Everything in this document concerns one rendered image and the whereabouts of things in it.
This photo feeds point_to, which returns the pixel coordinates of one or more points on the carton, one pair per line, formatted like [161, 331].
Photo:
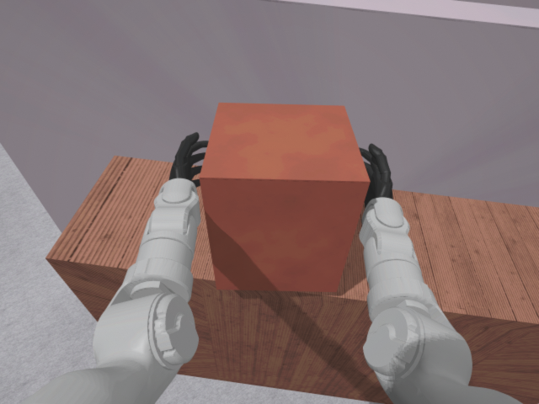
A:
[283, 186]

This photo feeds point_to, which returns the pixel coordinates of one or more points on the left robot hand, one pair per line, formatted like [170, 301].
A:
[182, 165]

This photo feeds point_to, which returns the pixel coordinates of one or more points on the robot left upper arm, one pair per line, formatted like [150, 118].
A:
[139, 347]

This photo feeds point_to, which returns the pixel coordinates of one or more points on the left robot forearm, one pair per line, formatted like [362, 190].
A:
[167, 247]

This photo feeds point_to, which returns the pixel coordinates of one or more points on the right robot forearm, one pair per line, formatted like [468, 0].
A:
[392, 268]

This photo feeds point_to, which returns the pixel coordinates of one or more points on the right robot hand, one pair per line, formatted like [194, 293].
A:
[379, 174]

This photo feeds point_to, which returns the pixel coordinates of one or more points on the pedestal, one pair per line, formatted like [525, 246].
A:
[479, 258]

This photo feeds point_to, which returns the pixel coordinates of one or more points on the robot right upper arm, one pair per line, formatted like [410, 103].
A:
[418, 360]

